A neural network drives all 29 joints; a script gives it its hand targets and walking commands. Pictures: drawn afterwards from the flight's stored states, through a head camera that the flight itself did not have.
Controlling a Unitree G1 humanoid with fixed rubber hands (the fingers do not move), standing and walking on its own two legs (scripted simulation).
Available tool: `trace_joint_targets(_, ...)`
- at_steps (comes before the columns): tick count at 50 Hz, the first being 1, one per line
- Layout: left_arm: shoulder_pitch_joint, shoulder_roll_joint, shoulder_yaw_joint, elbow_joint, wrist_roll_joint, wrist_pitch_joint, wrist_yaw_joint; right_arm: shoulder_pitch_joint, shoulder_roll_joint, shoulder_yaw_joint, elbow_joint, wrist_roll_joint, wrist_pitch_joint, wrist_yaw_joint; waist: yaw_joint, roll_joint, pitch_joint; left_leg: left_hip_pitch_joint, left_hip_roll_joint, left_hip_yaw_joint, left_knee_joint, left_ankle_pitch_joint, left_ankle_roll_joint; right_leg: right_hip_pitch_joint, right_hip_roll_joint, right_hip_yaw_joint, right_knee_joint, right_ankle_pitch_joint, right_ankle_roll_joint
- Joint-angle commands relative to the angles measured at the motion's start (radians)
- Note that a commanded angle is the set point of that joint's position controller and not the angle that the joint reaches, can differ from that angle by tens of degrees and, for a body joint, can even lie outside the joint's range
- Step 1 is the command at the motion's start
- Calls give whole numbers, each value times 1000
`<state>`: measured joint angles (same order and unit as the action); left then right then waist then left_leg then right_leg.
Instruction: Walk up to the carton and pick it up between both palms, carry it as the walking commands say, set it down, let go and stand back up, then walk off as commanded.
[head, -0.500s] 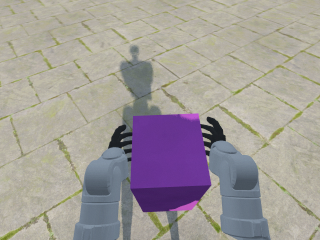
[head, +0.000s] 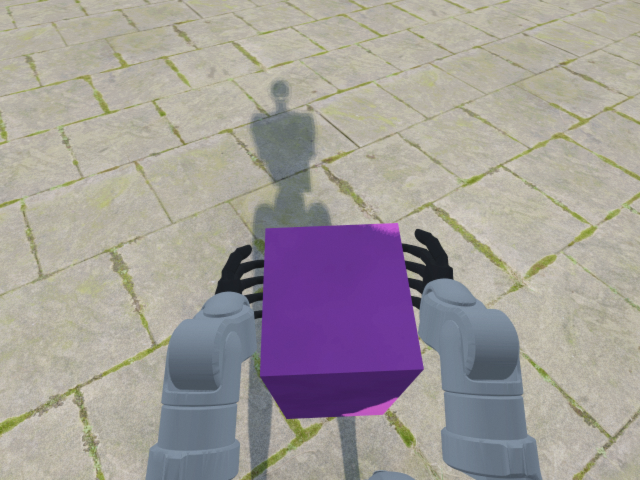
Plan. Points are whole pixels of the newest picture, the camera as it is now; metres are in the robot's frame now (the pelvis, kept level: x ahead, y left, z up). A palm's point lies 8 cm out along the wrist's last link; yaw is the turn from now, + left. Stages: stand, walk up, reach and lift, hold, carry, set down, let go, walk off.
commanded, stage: carry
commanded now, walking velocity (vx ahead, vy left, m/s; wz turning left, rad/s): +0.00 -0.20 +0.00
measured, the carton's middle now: (333, 336) +0.29 +0.00 +0.02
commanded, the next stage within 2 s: none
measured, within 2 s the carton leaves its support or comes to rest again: neither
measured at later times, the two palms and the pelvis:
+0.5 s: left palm (279, 349) +0.24 +0.07 +0.08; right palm (494, 324) +0.27 -0.17 +0.10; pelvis -0.05 -0.08 +0.01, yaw +5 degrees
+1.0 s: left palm (290, 387) +0.19 +0.05 +0.11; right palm (539, 365) +0.22 -0.18 +0.12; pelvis -0.09 -0.08 +0.01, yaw +3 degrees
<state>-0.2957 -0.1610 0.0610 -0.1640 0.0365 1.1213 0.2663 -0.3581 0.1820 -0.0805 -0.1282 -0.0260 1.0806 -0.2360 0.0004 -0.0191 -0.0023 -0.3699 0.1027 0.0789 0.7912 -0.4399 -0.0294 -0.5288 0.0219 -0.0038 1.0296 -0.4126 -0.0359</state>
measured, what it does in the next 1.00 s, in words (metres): walks backwards: right foot, then left foot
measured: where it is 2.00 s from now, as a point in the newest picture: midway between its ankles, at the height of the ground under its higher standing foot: outside the picture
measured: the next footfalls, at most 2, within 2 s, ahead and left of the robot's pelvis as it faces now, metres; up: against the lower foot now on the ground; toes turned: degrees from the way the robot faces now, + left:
right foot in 0.06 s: +0.07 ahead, -0.13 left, +0.00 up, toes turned +0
left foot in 0.50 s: -0.04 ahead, +0.03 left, +0.00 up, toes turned +10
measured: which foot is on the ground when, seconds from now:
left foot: down 0.00-0.08, up 0.10-0.48, down 0.50-1.00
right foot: up 0.00-0.04, down 0.06-0.52, up 0.54-0.70, down 0.72-1.00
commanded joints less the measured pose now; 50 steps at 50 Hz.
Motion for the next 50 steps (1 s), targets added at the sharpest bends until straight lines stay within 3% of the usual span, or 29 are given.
trace_joint_targets(1, -449, -900, -482, -262, -253, -30, -125, -227, 925, 437, -109, 208, 10, 96, 7, 304, -402, 196, 213, -139, -118, 715, 93, 187, -17, -44, -478, 48, 4)
trace_joint_targets(2, -429, -885, -472, -256, -255, -33, -125, -213, 926, 438, -101, 206, 13, 94, 7, 129, -417, 64, 127, -77, 44, 442, 21, 339, -89, 124, -606, 381, -9)
trace_joint_targets(3, -425, -872, -461, -246, -257, -38, -125, -231, 923, 441, -125, 204, 14, 93, -6, -193, -444, -200, 6, 13, 254, -83, -52, 532, -321, 428, -566, 943, -84)
trace_joint_targets(4, -445, -884, -464, -265, -268, -45, -125, -296, 926, 457, -157, 228, 4, 96, -4, -264, -436, -259, -59, 14, 347, -313, -63, 530, -330, 415, -530, 1080, -135)
trace_joint_targets(5, -430, -892, -446, -238, -242, -47, -129, -316, 940, 479, -159, 234, 3, 100, 4, -236, -445, -253, -69, -15, 396, -276, -60, 489, -312, 424, -545, 992, -152)
trace_joint_targets(6, -474, -880, -436, -257, -244, -53, -124, -371, 943, 489, -177, 255, -2, 100, 2, -156, -402, -241, -61, -27, 438, -230, -60, 429, -275, 379, -563, 871, -135)
trace_joint_targets(8, -474, -900, -455, -285, -252, -59, -125, -332, 980, 492, -162, 260, -5, 98, 3, -137, -431, -254, -62, -11, 427, -184, -46, 485, -258, 315, -549, 794, -164)
trace_joint_targets(14, -377, -877, -423, -260, -223, -59, -118, -292, 976, 525, -174, 266, 7, 88, 7, -155, -435, -227, -81, -22, 282, -200, -34, 507, -266, 379, -587, 804, -154)
trace_joint_targets(18, -403, -879, -447, -286, -233, -62, -117, -281, 958, 504, -173, 264, 4, 92, 11, -178, -440, -77, -116, 12, 87, -224, -16, 423, -269, 357, -644, 763, -142)
trace_joint_targets(21, -395, -885, -457, -281, -232, -58, -111, -260, 940, 488, -173, 262, 4, 96, 2, -183, -478, 121, -141, 58, -145, -154, 3, 352, -244, 269, -651, 690, -102)
trace_joint_targets(22, -406, -887, -460, -284, -236, -56, -109, -248, 935, 476, -168, 256, 2, 96, -12, -156, -507, 253, -120, 60, -269, -68, 12, 289, -224, 207, -628, 637, -64)
trace_joint_targets(23, -431, -889, -467, -293, -238, -55, -109, -250, 924, 463, -171, 253, -2, 99, -24, -58, -552, 433, -19, -13, -330, 36, 42, 160, -189, 134, -576, 565, 0)
trace_joint_targets(24, -450, -882, -476, -314, -236, -55, -111, -249, 912, 454, -176, 255, -9, 105, -27, 133, -542, 521, 163, -218, -375, 219, 115, 10, -92, 50, -472, 380, 73)
trace_joint_targets(25, -485, -896, -489, -329, -244, -56, -112, -282, 904, 445, -200, 258, -20, 107, -27, 391, -510, 457, 381, -435, -379, 508, 234, -68, -5, -14, -204, -58, 91)
trace_joint_targets(26, -500, -925, -494, -322, -242, -57, -111, -274, 923, 454, -194, 245, -17, 105, -19, 312, -487, 404, 419, -396, -377, 626, 290, -73, -15, 9, -47, -123, 68)
trace_joint_targets(27, -509, -937, -507, -291, -238, -51, -110, -284, 916, 440, -173, 229, -10, 108, -17, 229, -435, 287, 391, -343, -389, 482, 297, -39, -40, 49, 22, -95, 52)
trace_joint_targets(28, -528, -944, -512, -292, -240, -54, -111, -310, 926, 448, -188, 229, -7, 115, -12, 171, -392, 260, 329, -242, -379, 447, 255, -29, -42, 23, -1, -51, 39)
trace_joint_targets(30, -495, -939, -498, -266, -247, -45, -108, -302, 925, 447, -175, 229, 0, 108, -3, 170, -395, 308, 223, -168, -293, 583, 185, -22, -40, -6, -168, -35, 15)
trace_joint_targets(32, -483, -918, -483, -243, -241, -29, -100, -288, 904, 431, -140, 216, 15, 97, 3, 202, -414, 315, 186, -156, -238, 697, 155, 65, -20, -33, -381, -3, 3)
trace_joint_targets(33, -474, -900, -473, -237, -234, -21, -99, -270, 895, 427, -119, 209, 24, 94, 11, 197, -424, 276, 162, -137, -209, 655, 127, 159, -31, -22, -513, 146, -1)
trace_joint_targets(34, -467, -884, -463, -229, -229, -17, -98, -253, 901, 428, -101, 205, 32, 91, 3, 127, -435, 212, 97, -102, -129, 520, 83, 248, -77, 85, -540, 391, -22)
trace_joint_targets(35, -436, -866, -446, -202, -215, -14, -98, -248, 893, 428, -93, 198, 37, 88, 1, -7, -465, 62, 43, -79, 4, 267, 32, 380, -196, 287, -534, 722, -65)
trace_joint_targets(36, -440, -866, -443, -197, -218, -10, -97, -242, 902, 426, -76, 196, 43, 86, -5, -114, -465, -43, -15, -38, 42, 16, -2, 464, -278, 364, -524, 899, -108)
trace_joint_targets(37, -429, -863, -432, -179, -203, -7, -98, -251, 904, 434, -60, 193, 48, 86, -5, -162, -434, -33, -53, 0, 33, -95, -20, 399, -313, 377, -558, 859, -124)
trace_joint_targets(39, -425, -868, -412, -159, -187, -8, -100, -300, 918, 459, -73, 210, 49, 89, -2, -154, -381, -7, -70, -9, 14, -118, -13, 305, -300, 398, -616, 671, -127)
trace_joint_targets(41, -432, -867, -404, -159, -184, -11, -103, -295, 937, 461, -61, 211, 48, 88, -8, -146, -382, 39, -75, 5, -52, -55, -5, 271, -274, 358, -639, 558, -116)
trace_joint_targets(43, -430, -864, -405, -161, -187, -11, -104, -278, 943, 458, -55, 211, 48, 88, -14, -119, -403, 129, -65, 4, -131, 17, 9, 223, -243, 296, -623, 548, -97)
trace_joint_targets(47, -464, -867, -411, -175, -196, -8, -107, -331, 932, 449, -91, 222, 44, 92, -14, -25, -400, 229, 15, -90, -207, 95, 63, 103, -166, 213, -608, 289, -47)
trace_joint_targets(50, -460, -861, -412, -167, -189, 5, -103, -308, 915, 435, -68, 211, 57, 89, -8, 48, -342, 173, 94, -175, -302, 28, 102, 71, -110, 171, -585, 140, -30)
